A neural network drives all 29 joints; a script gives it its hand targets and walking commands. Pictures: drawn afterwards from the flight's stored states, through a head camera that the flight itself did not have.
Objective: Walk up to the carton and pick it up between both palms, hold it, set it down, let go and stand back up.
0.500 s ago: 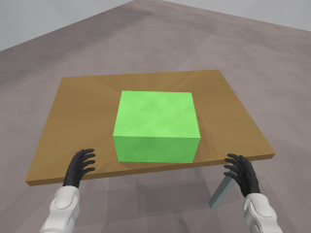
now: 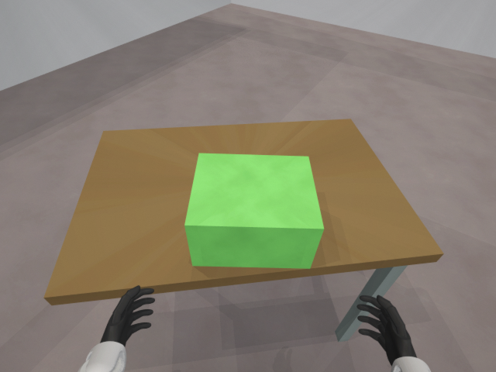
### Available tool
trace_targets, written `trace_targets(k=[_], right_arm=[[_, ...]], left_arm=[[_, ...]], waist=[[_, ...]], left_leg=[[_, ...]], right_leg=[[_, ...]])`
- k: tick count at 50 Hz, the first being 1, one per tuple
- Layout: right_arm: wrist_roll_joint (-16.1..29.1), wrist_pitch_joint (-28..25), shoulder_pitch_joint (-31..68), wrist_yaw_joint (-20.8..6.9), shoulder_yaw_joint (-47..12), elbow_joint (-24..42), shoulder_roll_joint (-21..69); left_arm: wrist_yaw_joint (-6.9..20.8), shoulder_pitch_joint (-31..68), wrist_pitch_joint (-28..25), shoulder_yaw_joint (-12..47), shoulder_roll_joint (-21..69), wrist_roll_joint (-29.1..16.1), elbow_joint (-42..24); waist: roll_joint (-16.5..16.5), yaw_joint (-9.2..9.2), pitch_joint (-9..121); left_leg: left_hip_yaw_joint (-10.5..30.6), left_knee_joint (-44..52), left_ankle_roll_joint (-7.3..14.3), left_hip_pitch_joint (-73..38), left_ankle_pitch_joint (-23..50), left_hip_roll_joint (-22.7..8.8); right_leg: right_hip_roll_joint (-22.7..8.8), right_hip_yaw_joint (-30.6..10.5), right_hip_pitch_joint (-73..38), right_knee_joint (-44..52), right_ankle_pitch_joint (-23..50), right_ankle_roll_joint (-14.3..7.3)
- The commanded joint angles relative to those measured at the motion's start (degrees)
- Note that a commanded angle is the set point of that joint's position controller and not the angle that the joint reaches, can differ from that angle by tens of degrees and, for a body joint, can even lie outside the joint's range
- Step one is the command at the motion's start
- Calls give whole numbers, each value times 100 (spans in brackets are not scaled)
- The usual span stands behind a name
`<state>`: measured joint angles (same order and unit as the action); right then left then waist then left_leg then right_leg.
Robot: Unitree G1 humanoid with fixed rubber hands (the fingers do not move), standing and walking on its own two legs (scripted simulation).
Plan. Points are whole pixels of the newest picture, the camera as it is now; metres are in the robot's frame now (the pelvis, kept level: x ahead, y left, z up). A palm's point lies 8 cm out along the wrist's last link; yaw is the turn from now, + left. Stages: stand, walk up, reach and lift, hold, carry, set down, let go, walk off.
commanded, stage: set down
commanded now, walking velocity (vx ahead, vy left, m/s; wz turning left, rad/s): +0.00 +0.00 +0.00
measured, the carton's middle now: (252, 209) +0.46 +0.02 -0.03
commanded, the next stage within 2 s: let go in 0.54 s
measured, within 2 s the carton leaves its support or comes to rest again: neither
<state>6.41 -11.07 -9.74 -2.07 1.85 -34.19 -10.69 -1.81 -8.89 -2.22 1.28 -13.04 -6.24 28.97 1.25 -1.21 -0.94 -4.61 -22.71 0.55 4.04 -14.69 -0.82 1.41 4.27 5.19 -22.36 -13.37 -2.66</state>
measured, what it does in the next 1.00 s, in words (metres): stands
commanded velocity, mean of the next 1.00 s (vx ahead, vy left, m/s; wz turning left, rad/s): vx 0.00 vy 0.00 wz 0.00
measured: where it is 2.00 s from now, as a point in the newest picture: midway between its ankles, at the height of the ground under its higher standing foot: outside the picture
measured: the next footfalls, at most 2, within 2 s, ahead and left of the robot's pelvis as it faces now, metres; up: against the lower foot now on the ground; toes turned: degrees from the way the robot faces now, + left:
none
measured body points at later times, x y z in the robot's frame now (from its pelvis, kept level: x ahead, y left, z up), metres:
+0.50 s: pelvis +0.00 +0.00 +0.00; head +0.00 +0.02 +0.45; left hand +0.17 +0.24 -0.09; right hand +0.17 -0.23 -0.08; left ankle -0.02 +0.11 -0.74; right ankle -0.01 -0.09 -0.74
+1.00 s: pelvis -0.01 +0.00 +0.00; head -0.02 +0.01 +0.45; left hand +0.17 +0.23 -0.09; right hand +0.16 -0.23 -0.08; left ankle -0.02 +0.11 -0.74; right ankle -0.01 -0.09 -0.74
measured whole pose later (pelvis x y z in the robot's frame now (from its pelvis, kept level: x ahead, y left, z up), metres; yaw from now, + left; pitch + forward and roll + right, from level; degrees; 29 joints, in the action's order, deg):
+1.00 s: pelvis -0.01 +0.00 +0.00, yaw -1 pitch -5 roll +0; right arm -1.3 -10.5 -11.0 -2.0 2.6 -41.0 -9.8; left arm -1.3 -10.6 8.2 0.7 -12.2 -0.3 29.5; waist 1.6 -0.5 -2.4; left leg -5.1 -24.2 0.4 4.4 -15.0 -1.4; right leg 1.9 3.7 5.5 -23.2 -13.1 -2.8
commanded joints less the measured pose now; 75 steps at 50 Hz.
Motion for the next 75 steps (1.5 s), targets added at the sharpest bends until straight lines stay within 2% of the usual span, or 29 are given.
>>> trace_targets(k=[1,3,9,13,15,21,24,29,32,38,50,52,53,54,55,56,57,58,59,61,62,64,67,70,72,75], right_arm=[[-178,-180,588,19,249,679,-587],[-257,-189,494,44,249,593,-564],[-319,-205,361,73,191,310,-532],[-405,-220,229,92,170,174,-550],[-467,-201,234,86,180,108,-559],[-522,-117,242,40,145,-97,-557],[-601,-103,202,18,163,-163,-564],[-671,-151,212,10,151,-239,-572],[-711,-214,229,24,200,-304,-569],[-711,-199,215,23,218,-322,-570],[-765,5,178,39,259,6,-580],[-809,35,177,37,265,71,-552],[-978,699,-167,123,397,-304,-874],[-1024,992,-249,161,449,-224,-1020],[-987,1110,-378,168,449,-167,-1002],[-957,1151,-396,159,432,-186,-1002],[-920,1163,-418,144,418,-237,-959],[-900,1175,-435,146,411,-286,-921],[-889,1179,-320,118,401,-274,-914],[-869,1161,-422,93,422,-361,-894],[-878,1160,-496,93,411,-415,-886],[-906,1143,-425,89,435,-441,-1021],[-900,1121,-682,160,412,-573,-1033],[-871,1121,-691,184,380,-687,-937],[-873,1117,-825,188,390,-740,-995],[-844,1095,-904,220,344,-836,-941]], left_arm=[[9,618,-101,-223,-605,86,-721],[36,496,-52,-241,-588,128,-655],[87,331,74,-294,-563,250,-593],[121,137,223,-309,-527,359,-553],[130,130,309,-334,-558,408,-511],[120,94,592,-325,-527,531,-563],[100,70,688,-346,-561,578,-644],[87,65,753,-368,-569,613,-574],[82,88,770,-312,-495,595,-563],[50,178,819,-288,-508,598,-637],[41,226,975,-239,-431,595,-594],[47,268,962,-271,-487,595,-611],[122,-653,485,-484,-869,1033,-19],[178,-802,298,-527,-874,963,140],[219,-467,173,-512,-798,1005,75],[260,-322,81,-513,-720,975,65],[281,-310,26,-520,-685,953,99],[275,-346,7,-495,-603,969,129],[279,-388,-7,-502,-552,934,181],[266,-366,-12,-491,-565,905,243],[252,-440,-16,-514,-608,932,283],[265,-503,-33,-517,-557,903,346],[221,-850,-66,-494,-517,873,524],[213,-973,-54,-511,-541,866,643],[197,-945,-38,-480,-499,858,696],[163,-1015,-51,-495,-522,851,817]], waist=[[-167,4,314],[-74,16,246],[-124,-2,318],[-164,49,315],[-100,38,286],[-213,-1,234],[-203,34,242],[-172,5,200],[-203,76,233],[-271,76,136],[-129,68,-95],[-59,90,-104],[-773,-74,-182],[-642,-41,-360],[-426,140,-272],[-227,174,0],[-14,181,183],[43,190,285],[330,153,316],[260,222,255],[16,221,328],[-119,176,274],[-64,136,328],[-349,101,216],[-28,142,203],[-152,145,161]], left_leg=[[237,353,-135,214,1287,6],[230,342,-134,203,1416,9],[216,333,-148,64,1641,20],[201,301,-182,-86,1868,18],[186,303,-179,-78,1862,-5],[164,292,-194,-176,1832,-29],[148,246,-208,-246,1937,-44],[125,205,-193,-111,1803,-40],[139,162,-201,-206,1768,-39],[134,170,-180,-66,1523,-53],[121,232,-110,223,1022,-51],[109,229,-98,290,897,-42],[316,-14,-72,385,748,-653],[372,86,-18,602,-258,-716],[432,25,-7,720,-116,-684],[404,-73,12,763,48,-654],[321,-165,-34,637,-80,-594],[252,-280,-42,557,-274,-565],[304,-321,-46,519,-264,-582],[308,-339,-50,554,-283,-559],[319,-291,-19,484,-331,-554],[432,-134,34,478,-190,-742],[444,-23,80,578,-142,-768],[342,26,95,630,-174,-725],[328,36,101,672,-144,-727],[330,81,150,540,-45,-761]], right_leg=[[-208,-557,-44,463,979,62],[-200,-547,-95,448,1143,95],[-190,-538,-75,489,1314,105],[-154,-461,-91,515,1462,127],[-136,-445,-40,518,1395,128],[-136,-407,129,551,1161,90],[-134,-372,171,538,1268,95],[-146,-418,140,478,1258,101],[-145,-370,199,454,1192,94],[-160,-409,235,452,924,57],[-183,-468,235,426,538,75],[-228,-515,266,425,496,85],[-655,-827,985,263,940,231],[-578,-829,1208,329,431,299],[-632,-919,950,209,952,248],[-645,-953,787,57,1435,210],[-606,-1012,868,42,1380,186],[-592,-1084,992,127,1234,158],[-618,-1107,1091,181,1306,140],[-604,-1238,1273,302,998,93],[-571,-1244,1307,329,817,106],[-480,-1112,1343,165,1006,163],[-474,-1115,1133,10,1247,127],[-505,-1258,1153,7,1172,87],[-475,-1209,1123,14,1122,89],[-462,-1269,1214,-8,1166,78]])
